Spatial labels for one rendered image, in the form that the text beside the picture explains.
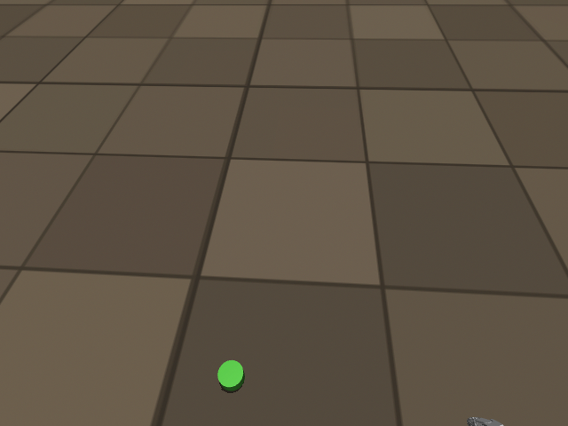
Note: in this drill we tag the tin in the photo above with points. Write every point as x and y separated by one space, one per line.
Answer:
231 375

